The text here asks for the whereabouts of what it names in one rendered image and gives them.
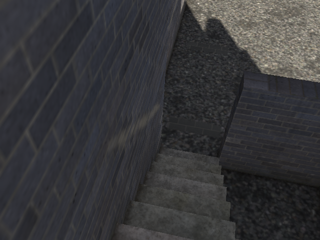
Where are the stairs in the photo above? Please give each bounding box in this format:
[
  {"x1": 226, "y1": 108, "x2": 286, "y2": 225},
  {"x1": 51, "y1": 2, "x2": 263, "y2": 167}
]
[{"x1": 112, "y1": 147, "x2": 236, "y2": 240}]

